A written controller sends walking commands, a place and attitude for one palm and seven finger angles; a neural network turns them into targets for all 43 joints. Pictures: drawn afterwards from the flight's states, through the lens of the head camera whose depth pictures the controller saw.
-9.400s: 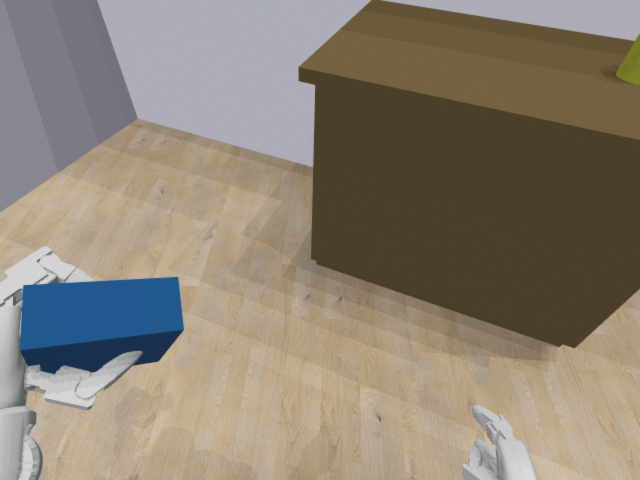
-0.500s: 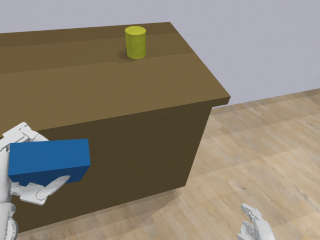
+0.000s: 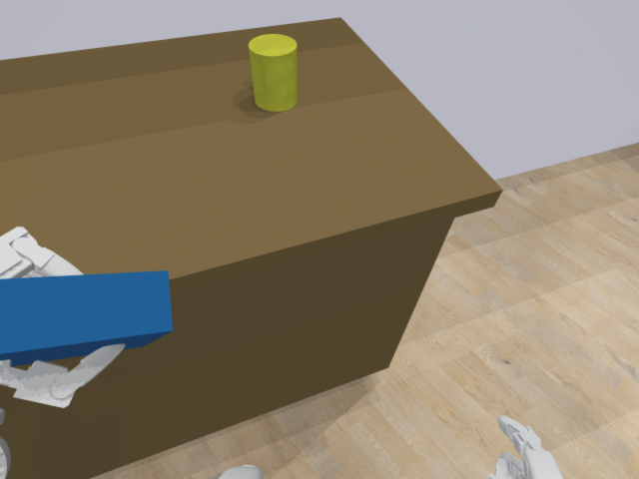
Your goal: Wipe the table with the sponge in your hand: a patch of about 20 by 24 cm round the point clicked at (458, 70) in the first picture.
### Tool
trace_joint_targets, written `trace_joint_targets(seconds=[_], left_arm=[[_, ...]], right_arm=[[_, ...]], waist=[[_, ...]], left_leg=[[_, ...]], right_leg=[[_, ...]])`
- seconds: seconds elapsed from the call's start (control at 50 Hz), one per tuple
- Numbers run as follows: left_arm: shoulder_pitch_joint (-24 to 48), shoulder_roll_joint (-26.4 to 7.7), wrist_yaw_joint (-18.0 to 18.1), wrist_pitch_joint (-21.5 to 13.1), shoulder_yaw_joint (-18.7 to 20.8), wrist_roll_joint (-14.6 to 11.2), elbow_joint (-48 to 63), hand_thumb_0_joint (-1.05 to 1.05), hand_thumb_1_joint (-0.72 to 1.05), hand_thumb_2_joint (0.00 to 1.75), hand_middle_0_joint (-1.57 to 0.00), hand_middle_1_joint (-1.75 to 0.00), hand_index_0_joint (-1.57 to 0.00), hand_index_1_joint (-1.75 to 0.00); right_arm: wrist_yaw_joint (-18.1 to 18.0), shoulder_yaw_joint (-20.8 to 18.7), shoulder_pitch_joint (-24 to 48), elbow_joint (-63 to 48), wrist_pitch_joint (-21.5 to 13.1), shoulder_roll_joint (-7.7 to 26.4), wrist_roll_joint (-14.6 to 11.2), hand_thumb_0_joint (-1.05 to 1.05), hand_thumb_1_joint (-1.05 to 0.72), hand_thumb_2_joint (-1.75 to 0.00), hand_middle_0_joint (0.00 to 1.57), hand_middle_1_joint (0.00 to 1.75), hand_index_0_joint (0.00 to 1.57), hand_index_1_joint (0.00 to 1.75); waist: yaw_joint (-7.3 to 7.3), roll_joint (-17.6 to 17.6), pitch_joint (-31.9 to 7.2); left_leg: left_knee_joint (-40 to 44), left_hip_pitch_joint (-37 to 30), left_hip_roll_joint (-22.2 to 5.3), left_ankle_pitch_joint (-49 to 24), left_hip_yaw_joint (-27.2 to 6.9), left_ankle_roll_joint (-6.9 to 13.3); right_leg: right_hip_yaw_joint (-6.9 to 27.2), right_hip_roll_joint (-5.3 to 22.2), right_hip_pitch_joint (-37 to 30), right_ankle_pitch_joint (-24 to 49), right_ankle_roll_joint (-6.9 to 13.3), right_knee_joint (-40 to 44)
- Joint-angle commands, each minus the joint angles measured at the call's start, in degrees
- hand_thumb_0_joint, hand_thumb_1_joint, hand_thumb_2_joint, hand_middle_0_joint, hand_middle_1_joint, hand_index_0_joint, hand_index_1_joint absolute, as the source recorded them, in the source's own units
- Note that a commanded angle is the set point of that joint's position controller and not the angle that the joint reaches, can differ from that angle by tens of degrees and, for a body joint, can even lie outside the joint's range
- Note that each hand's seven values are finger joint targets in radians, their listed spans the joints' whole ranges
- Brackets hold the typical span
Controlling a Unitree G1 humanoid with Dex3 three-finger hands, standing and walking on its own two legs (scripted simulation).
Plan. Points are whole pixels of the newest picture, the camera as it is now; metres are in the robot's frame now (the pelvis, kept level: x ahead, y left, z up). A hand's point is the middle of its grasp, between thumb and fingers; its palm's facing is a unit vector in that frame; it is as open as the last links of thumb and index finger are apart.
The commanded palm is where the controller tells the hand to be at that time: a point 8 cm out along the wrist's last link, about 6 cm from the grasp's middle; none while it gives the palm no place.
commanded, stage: shuffle to correct the standing spot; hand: left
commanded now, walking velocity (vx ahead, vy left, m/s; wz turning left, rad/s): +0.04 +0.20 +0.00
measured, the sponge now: (108, 318) +0.22 +0.21 +0.16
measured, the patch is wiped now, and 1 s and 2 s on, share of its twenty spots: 0.00 0.00 0.00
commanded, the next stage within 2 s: come to a stop and stand still in 1.30 s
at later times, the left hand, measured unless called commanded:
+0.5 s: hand out of the picture +0.22 +0.35 +0.20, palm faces +0.41 -0.82 -0.39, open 9.1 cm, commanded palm +0.16 +0.38 +0.20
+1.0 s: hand out of the picture +0.19 +0.43 +0.19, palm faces +0.40 -0.83 -0.40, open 9.1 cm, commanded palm +0.14 +0.48 +0.20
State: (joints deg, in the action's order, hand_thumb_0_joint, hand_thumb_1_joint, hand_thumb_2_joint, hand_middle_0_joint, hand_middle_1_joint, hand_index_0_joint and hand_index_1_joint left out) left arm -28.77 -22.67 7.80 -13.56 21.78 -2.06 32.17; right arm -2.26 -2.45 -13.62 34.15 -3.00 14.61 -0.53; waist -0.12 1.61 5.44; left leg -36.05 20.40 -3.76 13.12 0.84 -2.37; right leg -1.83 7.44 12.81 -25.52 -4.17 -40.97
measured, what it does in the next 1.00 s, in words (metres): steps to the left: right foot, then right foot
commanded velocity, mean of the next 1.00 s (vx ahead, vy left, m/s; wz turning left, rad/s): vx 0.09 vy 0.16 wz -0.03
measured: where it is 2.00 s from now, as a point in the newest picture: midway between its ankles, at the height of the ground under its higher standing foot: outside the picture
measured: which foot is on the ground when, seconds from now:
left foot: down 0.00-0.62, up 0.64-0.92, down 0.94-1.00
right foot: down 0.00-0.02, up 0.04-0.12, down 0.14-0.34, up 0.36-0.60, down 0.62-0.96, up 0.98-1.00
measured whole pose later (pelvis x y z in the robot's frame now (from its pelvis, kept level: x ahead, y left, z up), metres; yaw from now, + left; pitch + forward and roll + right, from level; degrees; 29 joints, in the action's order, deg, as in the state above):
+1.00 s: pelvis -0.02 +0.20 +0.00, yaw +0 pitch -2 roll +3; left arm -25.1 -21.8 8.6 -12.7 20.7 -2.5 31.0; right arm -3.9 -3.1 -12.9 35.9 -5.3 13.9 -1.0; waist -0.4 2.5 4.6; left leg -35.2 16.2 -3.5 16.6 3.1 -3.3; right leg -2.9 8.3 21.0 -24.4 -1.7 -45.6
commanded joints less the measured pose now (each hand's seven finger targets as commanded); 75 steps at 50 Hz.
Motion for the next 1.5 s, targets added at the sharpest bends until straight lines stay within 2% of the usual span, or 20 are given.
trace_joint_targets(seconds=[0.0, 0.1, 0.14, 0.18, 0.3, 0.34, 0.56, 0.62, 0.74, 0.86, 0.94, 1.08, 1.14, 1.18, 1.24, 1.34, 1.36, 1.4, 1.42, 1.48], left_arm=[[3.48, -9.27, 1.17, -3.01, 7.65, -0.52, 9.73, 0.00, 0.10, 1.30, -1.20, -1.60, -1.20, -1.60], [4.93, -9.06, 1.26, -2.88, 7.93, -0.23, 11.54, 0.00, 0.10, 1.30, -1.20, -1.60, -1.20, -1.60], [3.78, -11.96, 1.63, -2.37, 9.08, -0.32, 10.74, 0.00, 0.10, 1.30, -1.20, -1.60, -1.20, -1.60], [2.21, -10.80, 1.72, -1.66, 8.89, -1.36, 11.69, 0.00, 0.10, 1.30, -1.20, -1.60, -1.20, -1.60], [2.82, -8.87, 1.42, -2.15, 8.74, -0.73, 8.96, 0.00, 0.10, 1.30, -1.20, -1.60, -1.20, -1.60], [7.77, -9.65, 1.44, -3.08, 7.62, -0.23, 15.03, 0.00, 0.10, 1.30, -1.20, -1.60, -1.20, -1.60], [1.64, -9.30, 1.39, -0.05, 7.94, -1.29, 9.81, 0.00, 0.10, 1.30, -1.20, -1.60, -1.20, -1.60], [3.86, -11.69, 1.71, -0.56, 9.80, -1.42, 5.17, 0.00, 0.10, 1.30, -1.20, -1.60, -1.20, -1.60], [4.05, -8.59, 1.27, -1.88, 6.57, -0.30, 2.59, 0.00, 0.10, 1.30, -1.20, -1.60, -1.20, -1.60], [8.52, -9.03, 2.37, -1.40, 4.96, -0.01, 9.56, 0.00, 0.10, 1.30, -1.20, -1.60, -1.20, -1.60], [9.40, -9.20, 2.00, -2.66, 7.01, 0.16, 12.55, 0.00, 0.10, 1.30, -1.20, -1.60, -1.20, -1.60], [5.84, -7.74, 1.56, -2.43, 7.05, -0.33, 8.96, 0.00, 0.10, 1.30, -1.20, -1.60, -1.20, -1.60], [7.56, -10.05, 1.55, -0.63, 6.46, 0.43, 5.88, 0.00, 0.10, 1.30, -1.20, -1.60, -1.20, -1.60], [9.45, -8.71, 0.88, -0.64, 5.22, -0.43, 7.22, 0.00, 0.10, 1.30, -1.20, -1.60, -1.20, -1.60], [5.96, -8.65, 1.28, -1.32, 6.63, -0.05, 3.82, 0.00, 0.10, 1.30, -1.20, -1.60, -1.20, -1.60], [9.57, -7.60, 1.62, -1.34, 5.26, -1.07, 6.51, 0.00, 0.10, 1.30, -1.20, -1.60, -1.20, -1.60], [10.14, -7.15, 1.48, -1.34, 4.39, -1.30, 8.03, 0.00, 0.10, 1.30, -1.20, -1.60, -1.20, -1.60], [10.25, -5.96, 1.44, -1.72, 3.20, -1.36, 12.59, 0.00, 0.10, 1.30, -1.20, -1.60, -1.20, -1.60], [11.28, -7.77, 1.58, -1.92, 3.98, -0.62, 13.30, 0.00, 0.10, 1.30, -1.20, -1.60, -1.20, -1.60], [10.47, -10.66, 1.02, -0.94, 6.92, -0.47, 15.38, 0.00, 0.10, 1.30, -1.20, -1.60, -1.20, -1.60]], right_arm=[[-0.63, -1.99, 3.85, -9.17, -5.31, 4.27, -0.91, 0.00, -0.90, -0.90, 0.20, 0.30, 0.20, 0.30], [1.08, -1.04, 5.90, -8.40, -6.68, 4.20, -1.24, 0.00, -0.90, -0.90, 0.20, 0.30, 0.20, 0.30], [2.11, 0.27, 6.67, -9.55, -5.66, 1.59, -0.74, 0.00, -0.90, -0.90, 0.20, 0.30, 0.20, 0.30], [2.58, -0.92, 7.14, -9.38, -4.88, 3.76, -1.14, 0.00, -0.90, -0.90, 0.20, 0.30, 0.20, 0.30], [0.53, 0.23, 6.40, -7.69, -3.45, 1.70, -0.82, 0.00, -0.90, -0.90, 0.20, 0.30, 0.20, 0.30], [0.57, -1.61, 5.27, -9.40, -4.79, 4.12, -0.81, 0.00, -0.90, -0.90, 0.20, 0.30, 0.20, 0.30], [0.81, 1.19, 6.87, -8.63, -5.90, 3.87, -0.17, 0.00, -0.90, -0.90, 0.20, 0.30, 0.20, 0.30], [1.19, 0.69, 6.71, -9.71, -3.49, 4.01, 0.39, 0.00, -0.90, -0.90, 0.20, 0.30, 0.20, 0.30], [1.04, 0.76, 5.36, -6.24, -2.80, 3.46, 0.12, 0.00, -0.90, -0.90, 0.20, 0.30, 0.20, 0.30], [-1.07, -0.41, 6.07, -6.78, -5.40, 2.76, 0.54, 0.00, -0.90, -0.90, 0.20, 0.30, 0.20, 0.30], [-1.58, -1.57, 4.66, -7.72, -5.88, 5.49, -0.74, 0.00, -0.90, -0.90, 0.20, 0.30, 0.20, 0.30], [-0.59, 0.20, 6.32, -6.59, -7.16, 3.69, -1.03, 0.00, -0.90, -0.90, 0.20, 0.30, 0.20, 0.30], [0.04, 0.88, 6.03, -7.31, -6.45, 2.10, -0.20, 0.00, -0.90, -0.90, 0.20, 0.30, 0.20, 0.30], [0.51, -0.06, 6.66, -6.70, -6.24, 3.81, -0.99, 0.00, -0.90, -0.90, 0.20, 0.30, 0.20, 0.30], [0.25, 1.98, 6.16, -5.43, -4.80, 2.07, 0.07, 0.00, -0.90, -0.90, 0.20, 0.30, 0.20, 0.30], [-1.20, 1.70, 7.06, -6.81, -4.77, 1.65, 0.97, 0.00, -0.90, -0.90, 0.20, 0.30, 0.20, 0.30], [-1.51, 1.06, 6.36, -7.20, -4.88, 2.45, 0.79, 0.00, -0.90, -0.90, 0.20, 0.30, 0.20, 0.30], [-1.61, 0.26, 6.67, -8.89, -4.89, 4.85, 0.04, 0.00, -0.90, -0.90, 0.20, 0.30, 0.20, 0.30], [-1.16, 0.85, 7.73, -9.57, -4.97, 3.72, 0.14, 0.00, -0.90, -0.90, 0.20, 0.30, 0.20, 0.30], [-0.59, 0.79, 7.84, -8.16, -5.50, 2.77, 0.64, 0.00, -0.90, -0.90, 0.20, 0.30, 0.20, 0.30]], waist=[[0.25, -13.59, -13.05], [-1.08, -10.15, -12.62], [-0.80, 11.73, -11.36], [-0.97, 13.36, -8.40], [1.67, -4.29, -12.20], [0.61, -21.17, -14.83], [-1.04, -10.37, -11.57], [-0.76, 11.60, -7.72], [0.34, 4.46, -8.22], [-0.81, 6.32, -8.54], [0.40, -16.98, -8.14], [-0.84, -13.61, -10.13], [-1.05, 13.87, -8.16], [-1.01, 11.33, -5.71], [-0.61, 5.26, -6.85], [-0.55, 3.00, -10.06], [-0.20, -0.94, -10.30], [0.38, -20.91, -9.69], [0.28, -17.49, -6.41], [-0.19, -15.73, -9.01]], left_leg=[[9.87, -16.25, -10.39, -29.17, -11.86, 12.53], [1.19, -1.74, -4.36, -13.12, -1.30, 7.28], [-18.30, 12.19, 4.75, 8.97, 4.59, 1.33], [-27.99, 15.26, 1.78, 13.58, -1.98, 0.68], [10.92, -13.27, 2.74, -9.63, 3.15, 2.09], [12.65, -17.21, -12.37, -30.95, -16.07, 11.85], [11.65, 4.60, -5.83, 0.61, -6.74, 8.04], [-22.97, 17.92, 3.27, 14.80, -2.11, 1.44], [-22.62, 11.72, -1.10, 5.64, -2.30, 1.43], [4.25, -8.32, 3.87, 1.53, 8.35, 2.33], [18.27, -10.80, -10.36, 2.65, -13.56, 9.81], [8.81, -1.02, -7.68, 3.88, -0.22, 8.66], [-20.44, 17.16, 3.36, 15.91, 5.54, 2.70], [-30.98, 18.80, 0.95, 13.63, -1.23, 2.00], [-23.72, 15.15, -1.38, 8.99, 0.11, 1.71], [3.58, -9.88, 2.99, -0.07, 8.61, 2.43], [6.77, -13.78, 1.91, 0.92, 7.02, 2.72], [19.50, -21.64, -15.11, 7.02, -21.70, 9.85], [22.81, -16.33, -18.78, 3.07, -27.87, 13.33], [19.76, -13.75, -15.63, -7.03, -17.91, 11.78]], right_leg=[[-1.93, -5.97, 12.93, -7.66, 2.15, -16.67], [-1.42, -3.22, -3.47, 11.86, 3.47, 10.24], [24.14, 16.07, -9.37, 31.51, 11.52, 19.84], [24.85, 18.22, -6.99, 33.27, 14.24, 19.72], [-2.23, 2.54, 3.87, 25.31, 4.21, -5.10], [-0.93, -4.82, 17.07, -12.50, 2.46, -25.38], [-3.57, -3.41, -6.79, 7.74, 4.28, 10.73], [31.24, 22.41, -6.33, 9.98, 15.37, 27.08], [7.16, 12.15, -1.00, 21.87, 10.83, 20.09], [2.87, 7.68, 4.01, 6.90, 7.87, 17.39], [-5.31, -5.67, 13.88, -3.60, 3.07, -10.13], [-6.14, -7.19, -0.45, 5.83, 3.97, 6.86], [29.99, 12.59, -8.55, 2.54, 15.02, 25.59], [30.97, 13.17, -5.77, 5.82, 16.98, 27.00], [14.25, 9.27, -5.91, 24.38, 15.76, 20.80], [3.46, 2.18, 4.48, 4.92, 11.56, 16.51], [2.54, 0.73, 6.36, 2.03, 10.43, 12.30], [-1.78, -7.60, 20.72, -6.78, 5.40, -9.34], [1.59, -8.01, 21.12, -5.82, 5.75, -16.92], [2.63, -4.80, 18.30, 0.11, 4.47, -18.44]])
